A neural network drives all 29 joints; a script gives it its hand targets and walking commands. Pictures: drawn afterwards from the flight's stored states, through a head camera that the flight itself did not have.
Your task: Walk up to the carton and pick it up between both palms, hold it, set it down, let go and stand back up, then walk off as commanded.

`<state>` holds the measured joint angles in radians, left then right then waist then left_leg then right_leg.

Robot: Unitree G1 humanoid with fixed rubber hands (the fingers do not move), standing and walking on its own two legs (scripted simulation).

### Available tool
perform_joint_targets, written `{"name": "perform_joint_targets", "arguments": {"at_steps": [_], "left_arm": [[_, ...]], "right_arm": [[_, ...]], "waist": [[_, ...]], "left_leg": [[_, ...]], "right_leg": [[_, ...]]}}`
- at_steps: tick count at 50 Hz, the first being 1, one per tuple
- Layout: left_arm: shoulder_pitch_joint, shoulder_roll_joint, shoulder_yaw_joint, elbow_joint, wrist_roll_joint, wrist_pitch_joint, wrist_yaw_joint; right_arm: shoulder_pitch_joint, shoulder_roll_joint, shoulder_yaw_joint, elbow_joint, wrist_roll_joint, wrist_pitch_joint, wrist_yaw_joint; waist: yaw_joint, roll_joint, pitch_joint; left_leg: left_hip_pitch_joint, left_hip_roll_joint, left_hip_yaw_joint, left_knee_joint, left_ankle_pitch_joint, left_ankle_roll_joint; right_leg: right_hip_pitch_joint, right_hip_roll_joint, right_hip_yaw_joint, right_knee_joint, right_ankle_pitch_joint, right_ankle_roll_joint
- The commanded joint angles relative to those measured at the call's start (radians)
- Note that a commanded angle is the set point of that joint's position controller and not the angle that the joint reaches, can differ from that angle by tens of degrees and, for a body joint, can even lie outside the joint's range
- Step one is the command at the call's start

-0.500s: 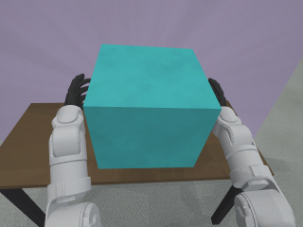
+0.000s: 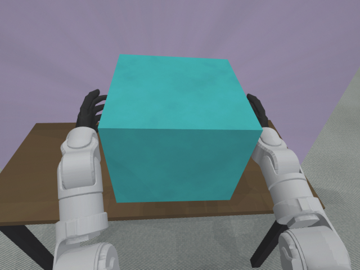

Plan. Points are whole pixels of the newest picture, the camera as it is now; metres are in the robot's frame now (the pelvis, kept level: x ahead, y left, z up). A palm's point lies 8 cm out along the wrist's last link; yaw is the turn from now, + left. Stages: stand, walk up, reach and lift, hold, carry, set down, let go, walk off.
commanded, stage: hold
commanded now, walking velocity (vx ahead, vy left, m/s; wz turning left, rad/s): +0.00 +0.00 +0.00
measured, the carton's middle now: (175, 127) +0.42 +0.00 +0.15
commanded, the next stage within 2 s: none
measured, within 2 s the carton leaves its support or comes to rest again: neither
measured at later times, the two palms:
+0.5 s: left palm (86, 126) +0.36 +0.18 +0.20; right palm (255, 127) +0.37 -0.18 +0.18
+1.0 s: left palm (88, 125) +0.36 +0.17 +0.20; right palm (258, 127) +0.37 -0.19 +0.18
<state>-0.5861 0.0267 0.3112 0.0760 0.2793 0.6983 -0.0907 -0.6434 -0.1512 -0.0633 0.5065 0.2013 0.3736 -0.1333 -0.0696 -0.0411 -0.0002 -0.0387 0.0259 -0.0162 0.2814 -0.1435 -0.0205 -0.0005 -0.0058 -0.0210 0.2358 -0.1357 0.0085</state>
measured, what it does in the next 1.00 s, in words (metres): stands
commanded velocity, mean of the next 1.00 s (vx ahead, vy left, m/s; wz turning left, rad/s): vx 0.00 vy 0.00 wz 0.00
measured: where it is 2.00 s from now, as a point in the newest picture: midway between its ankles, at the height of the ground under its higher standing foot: outside the picture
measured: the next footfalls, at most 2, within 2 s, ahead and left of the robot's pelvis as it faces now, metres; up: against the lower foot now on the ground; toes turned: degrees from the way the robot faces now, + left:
none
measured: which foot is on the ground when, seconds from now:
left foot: down 0.00-1.00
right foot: down 0.00-1.00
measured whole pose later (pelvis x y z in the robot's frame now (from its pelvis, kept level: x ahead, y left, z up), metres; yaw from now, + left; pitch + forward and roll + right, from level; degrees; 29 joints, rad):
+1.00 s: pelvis +0.00 +0.00 +0.00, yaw +0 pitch -5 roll +0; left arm -0.63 0.03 0.33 0.13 0.28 0.69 -0.09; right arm -0.68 -0.15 -0.08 0.55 0.18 0.37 -0.13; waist -0.07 -0.04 -0.01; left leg -0.05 0.03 -0.02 0.27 -0.13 -0.02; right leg -0.01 0.00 -0.02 0.24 -0.13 0.01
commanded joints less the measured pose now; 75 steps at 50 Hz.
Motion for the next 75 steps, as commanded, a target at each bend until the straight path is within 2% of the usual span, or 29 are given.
{"name": "perform_joint_targets", "arguments": {"at_steps": [1, 3, 4, 6, 10, 14, 18, 20, 24, 28, 29, 31, 34, 38, 45, 50, 53, 54, 55, 58, 60, 61, 62, 64, 65, 66, 69, 70, 75], "left_arm": [[-0.492, -0.48, -0.427, -0.084, -0.157, -0.045, -0.129], [-0.519, -0.472, -0.425, -0.079, -0.16, -0.048, -0.127], [-0.505, -0.454, -0.402, -0.06, -0.149, -0.045, -0.129], [-0.523, -0.453, -0.393, -0.025, -0.135, -0.04, -0.131], [-0.538, -0.452, -0.381, -0.034, -0.137, -0.053, -0.133], [-0.524, -0.458, -0.381, -0.001, -0.141, -0.051, -0.133], [-0.541, -0.473, -0.408, -0.054, -0.161, -0.065, -0.129], [-0.522, -0.461, -0.4, -0.028, -0.154, -0.058, -0.129], [-0.496, -0.445, -0.392, -0.06, -0.142, -0.048, -0.139], [-0.513, -0.46, -0.427, -0.1, -0.161, -0.05, -0.134], [-0.487, -0.456, -0.417, -0.097, -0.147, -0.046, -0.134], [-0.48, -0.455, -0.435, -0.109, -0.155, -0.043, -0.134], [-0.48, -0.44, -0.4, -0.083, -0.131, -0.035, -0.135], [-0.522, -0.466, -0.426, -0.115, -0.154, -0.046, -0.13], [-0.554, -0.462, -0.389, -0.002, -0.146, -0.05, -0.129], [-0.565, -0.449, -0.372, 0.001, -0.145, -0.06, -0.135], [-0.537, -0.464, -0.384, -0.016, -0.144, -0.058, -0.135], [-0.52, -0.455, -0.383, -0.028, -0.14, -0.056, -0.136], [-0.543, -0.456, -0.389, -0.017, -0.149, -0.056, -0.138], [-0.522, -0.463, -0.393, -0.033, -0.148, -0.057, -0.136], [-0.5, -0.469, -0.412, -0.054, -0.15, -0.051, -0.138], [-0.481, -0.46, -0.398, -0.044, -0.144, -0.047, -0.141], [-0.517, -0.466, -0.414, -0.067, -0.154, -0.053, -0.137], [-0.49, -0.461, -0.405, -0.072, -0.146, -0.046, -0.139], [-0.488, -0.458, -0.417, -0.093, -0.152, -0.05, -0.141], [-0.505, -0.453, -0.418, -0.102, -0.153, -0.049, -0.138], [-0.495, -0.463, -0.426, -0.088, -0.146, -0.034, -0.137], [-0.484, -0.457, -0.403, -0.072, -0.131, -0.03, -0.138], [-0.515, -0.471, -0.41, -0.055, -0.155, -0.045, -0.132]], "right_arm": [[-0.65, 0.476, 0.341, -0.308, 0.098, -0.065, 0.138], [-0.661, 0.478, 0.336, -0.299, 0.089, -0.064, 0.138], [-0.665, 0.48, 0.345, -0.307, 0.09, -0.064, 0.138], [-0.673, 0.474, 0.319, -0.255, 0.068, -0.059, 0.142], [-0.685, 0.498, 0.331, -0.259, 0.073, -0.073, 0.144], [-0.673, 0.486, 0.316, -0.23, 0.064, -0.068, 0.141], [-0.712, 0.509, 0.344, -0.306, 0.086, -0.088, 0.142], [-0.678, 0.488, 0.327, -0.282, 0.082, -0.076, 0.135], [-0.646, 0.482, 0.346, -0.3, 0.087, -0.064, 0.129], [-0.658, 0.471, 0.339, -0.325, 0.101, -0.066, 0.129], [-0.642, 0.477, 0.354, -0.323, 0.106, -0.061, 0.131], [-0.638, 0.468, 0.348, -0.34, 0.102, -0.06, 0.129], [-0.644, 0.459, 0.346, -0.317, 0.101, -0.049, 0.135], [-0.652, 0.477, 0.338, -0.313, 0.099, -0.061, 0.141], [-0.711, 0.477, 0.303, -0.251, 0.062, -0.066, 0.151], [-0.717, 0.503, 0.321, -0.251, 0.063, -0.076, 0.145], [-0.675, 0.502, 0.332, -0.249, 0.072, -0.075, 0.137], [-0.667, 0.501, 0.343, -0.253, 0.084, -0.071, 0.135], [-0.684, 0.49, 0.327, -0.256, 0.072, -0.074, 0.133], [-0.688, 0.493, 0.342, -0.295, 0.086, -0.076, 0.133], [-0.661, 0.495, 0.335, -0.301, 0.087, -0.075, 0.125], [-0.663, 0.483, 0.343, -0.318, 0.093, -0.068, 0.124], [-0.663, 0.478, 0.342, -0.302, 0.091, -0.065, 0.126], [-0.651, 0.471, 0.347, -0.317, 0.1, -0.062, 0.126], [-0.632, 0.479, 0.349, -0.317, 0.096, -0.06, 0.122], [-0.657, 0.475, 0.349, -0.339, 0.103, -0.062, 0.124], [-0.628, 0.466, 0.329, -0.299, 0.098, -0.046, 0.131], [-0.652, 0.464, 0.343, -0.314, 0.104, -0.05, 0.134], [-0.684, 0.474, 0.329, -0.319, 0.088, -0.057, 0.141]], "waist": [[-0.002, 0.048, -0.338], [-0.011, 0.047, -0.348], [0.009, 0.03, -0.331], [-0.001, 0.043, -0.304], [0.018, 0.026, -0.335], [-0.004, 0.037, -0.313], [0.011, 0.032, -0.372], [-0.008, 0.045, -0.344], [0.001, 0.023, -0.354], [-0.016, 0.065, -0.351], [-0.001, 0.055, -0.333], [-0.012, 0.051, -0.348], [0.006, 0.04, -0.319], [-0.003, 0.063, -0.346], [0.003, 0.026, -0.315], [0.014, 0.017, -0.338], [-0.006, 0.04, -0.348], [0.006, 0.03, -0.352], [-0.01, 0.038, -0.344], [0.007, 0.029, -0.352], [-0.018, 0.047, -0.353], [-0.003, 0.027, -0.341], [-0.016, 0.04, -0.345], [-0.003, 0.043, -0.348], [-0.02, 0.041, -0.345], [-0.007, 0.047, -0.359], [-0.017, 0.057, -0.322], [0.004, 0.05, -0.319], [0.003, 0.033, -0.342]], "left_leg": [[0.123, -0.068, 0.045, 0.007, 0.252, -0.005], [0.128, -0.069, 0.046, 0.009, 0.234, -0.002], [0.122, -0.072, 0.05, 0.001, 0.217, 0.012], [0.102, -0.071, 0.049, -0.014, 0.166, 0.011], [0.095, -0.077, 0.056, -0.014, 0.169, 0.022], [0.103, -0.075, 0.056, -0.015, 0.152, 0.014], [0.118, -0.074, 0.056, 0.001, 0.215, 0.01], [0.117, -0.074, 0.049, 0.007, 0.231, 0.002], [0.134, -0.076, 0.053, 0.011, 0.249, 0.009], [0.138, -0.071, 0.042, 0.019, 0.279, -0.011], [0.146, -0.068, 0.042, 0.019, 0.3, -0.005], [0.14, -0.068, 0.043, 0.023, 0.303, -0.006], [0.119, -0.066, 0.046, 0.009, 0.244, 0.002], [0.13, -0.071, 0.05, 0.006, 0.237, -0.003], [0.087, -0.068, 0.052, -0.023, 0.117, 0.019], [0.082, -0.077, 0.06, -0.02, 0.139, 0.024], [0.117, -0.079, 0.057, 0.0, 0.214, 0.011], [0.121, -0.08, 0.056, 0.006, 0.235, 0.012], [0.119, -0.08, 0.052, 0.002, 0.207, 0.01], [0.117, -0.073, 0.049, 0.004, 0.226, 0.01], [0.131, -0.078, 0.049, 0.017, 0.266, 0.002], [0.134, -0.072, 0.048, 0.015, 0.274, 0.004], [0.133, -0.073, 0.044, 0.018, 0.262, 0.002], [0.142, -0.073, 0.049, 0.019, 0.285, 0.003], [0.155, -0.074, 0.047, 0.026, 0.307, -0.003], [0.142, -0.074, 0.048, 0.025, 0.293, -0.001], [0.13, -0.067, 0.042, 0.016, 0.267, -0.01], [0.127, -0.067, 0.05, 0.013, 0.26, 0.0], [0.107, -0.067, 0.045, -0.006, 0.198, 0.008]], "right_leg": [[0.043, 0.071, -0.041, -0.012, 0.179, 0.005], [0.029, 0.066, -0.039, -0.014, 0.173, 0.006], [0.033, 0.06, -0.031, -0.017, 0.172, 0.011], [0.017, 0.062, -0.037, -0.024, 0.114, 0.005], [0.031, 0.059, -0.036, -0.018, 0.115, 0.012], [0.022, 0.058, -0.034, -0.026, 0.113, 0.008], [0.044, 0.064, -0.041, -0.011, 0.152, 0.01], [0.042, 0.065, -0.034, -0.013, 0.186, 0.008], [0.065, 0.066, -0.037, -0.013, 0.205, 0.014], [0.041, 0.069, -0.037, -0.007, 0.211, 0.008], [0.051, 0.073, -0.038, -0.004, 0.229, 0.008], [0.054, 0.074, -0.04, -0.002, 0.231, 0.009], [0.036, 0.071, -0.036, -0.009, 0.178, 0.005], [0.034, 0.068, -0.038, -0.015, 0.167, 0.005], [0.003, 0.057, -0.035, -0.03, 0.06, 0.004], [0.025, 0.055, -0.038, -0.019, 0.095, 0.014], [0.047, 0.056, -0.039, -0.009, 0.186, 0.017], [0.056, 0.062, -0.037, -0.006, 0.206, 0.021], [0.043, 0.06, -0.036, -0.012, 0.182, 0.017], [0.054, 0.064, -0.039, -0.011, 0.176, 0.012], [0.061, 0.064, -0.036, -0.008, 0.229, 0.012], [0.055, 0.068, -0.039, -0.004, 0.231, 0.017], [0.052, 0.067, -0.039, -0.005, 0.221, 0.015], [0.055, 0.069, -0.04, -0.005, 0.237, 0.015], [0.067, 0.069, -0.038, -0.002, 0.268, 0.014], [0.058, 0.069, -0.036, -0.005, 0.24, 0.015], [0.042, 0.071, -0.039, -0.004, 0.197, 0.005], [0.047, 0.069, -0.037, -0.009, 0.195, 0.007], [0.032, 0.068, -0.034, -0.021, 0.121, 0.002]]}}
